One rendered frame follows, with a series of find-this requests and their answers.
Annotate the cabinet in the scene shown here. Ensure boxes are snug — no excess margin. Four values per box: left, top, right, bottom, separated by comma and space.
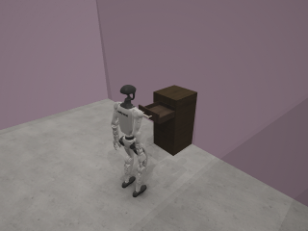
153, 85, 197, 156

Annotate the robot right shin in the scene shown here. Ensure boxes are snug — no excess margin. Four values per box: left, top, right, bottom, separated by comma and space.
136, 167, 147, 192

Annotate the left robot forearm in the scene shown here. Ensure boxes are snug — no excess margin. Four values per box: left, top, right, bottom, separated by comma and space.
111, 123, 119, 140

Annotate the right robot forearm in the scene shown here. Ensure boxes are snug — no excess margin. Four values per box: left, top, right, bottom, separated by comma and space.
134, 131, 143, 156

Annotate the left robot hand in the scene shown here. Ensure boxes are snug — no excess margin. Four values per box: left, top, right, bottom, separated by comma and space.
113, 138, 121, 151

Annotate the drawer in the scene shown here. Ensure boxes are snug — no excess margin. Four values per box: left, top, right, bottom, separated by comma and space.
139, 101, 175, 124

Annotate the robot right upper arm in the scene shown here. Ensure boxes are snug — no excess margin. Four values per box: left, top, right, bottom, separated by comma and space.
132, 108, 143, 137

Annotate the right robot thigh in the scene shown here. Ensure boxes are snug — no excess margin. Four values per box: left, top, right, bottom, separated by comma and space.
132, 143, 148, 173

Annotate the robot left upper arm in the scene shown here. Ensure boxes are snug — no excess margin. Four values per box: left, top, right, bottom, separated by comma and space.
111, 101, 122, 126

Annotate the right robot hand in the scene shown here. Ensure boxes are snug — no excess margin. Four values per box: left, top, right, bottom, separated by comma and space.
138, 154, 147, 168

